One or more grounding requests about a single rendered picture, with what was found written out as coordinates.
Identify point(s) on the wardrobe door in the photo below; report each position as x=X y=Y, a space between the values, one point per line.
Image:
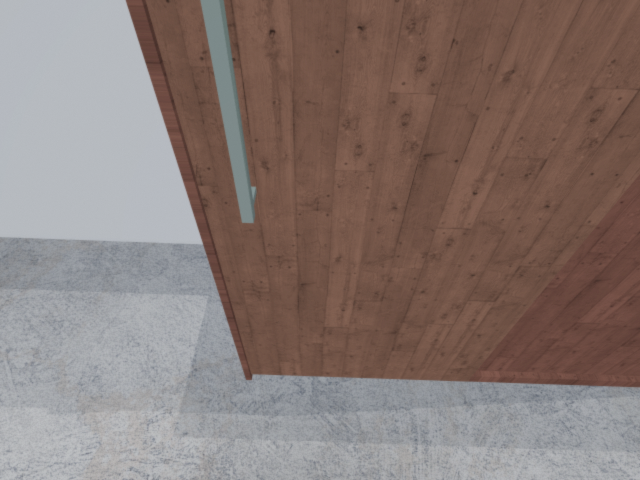
x=423 y=168
x=587 y=319

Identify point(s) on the handle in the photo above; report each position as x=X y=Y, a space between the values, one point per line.
x=219 y=44

